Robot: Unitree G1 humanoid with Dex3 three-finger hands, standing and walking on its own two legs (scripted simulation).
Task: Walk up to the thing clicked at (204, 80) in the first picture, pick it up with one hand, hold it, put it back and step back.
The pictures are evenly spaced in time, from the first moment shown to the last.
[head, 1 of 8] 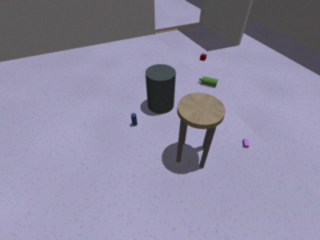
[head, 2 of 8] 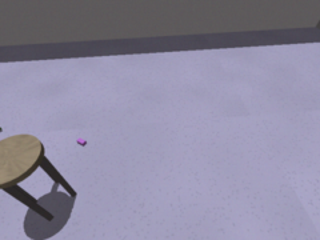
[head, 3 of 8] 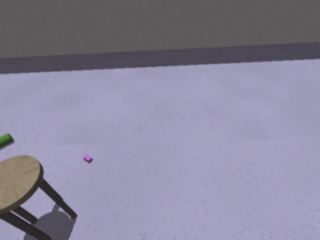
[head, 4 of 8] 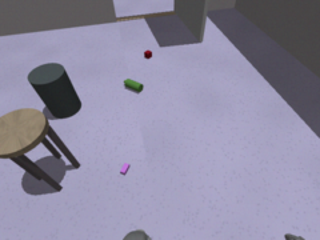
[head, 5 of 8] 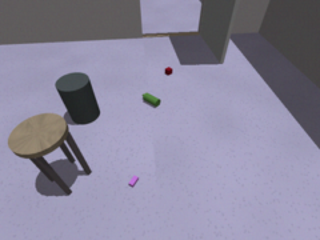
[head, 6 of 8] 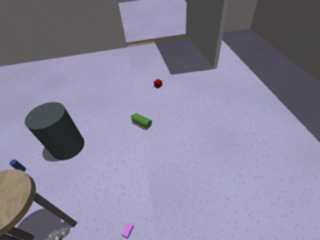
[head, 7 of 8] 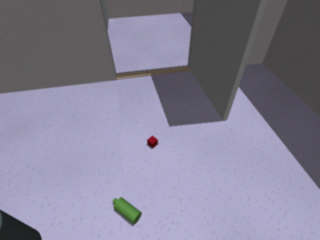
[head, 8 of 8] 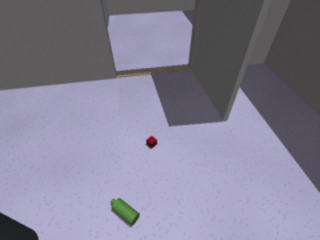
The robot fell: no
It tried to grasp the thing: no
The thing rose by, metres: 0.00
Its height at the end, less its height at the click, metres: +0.00
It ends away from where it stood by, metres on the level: 0.00
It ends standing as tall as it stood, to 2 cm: yes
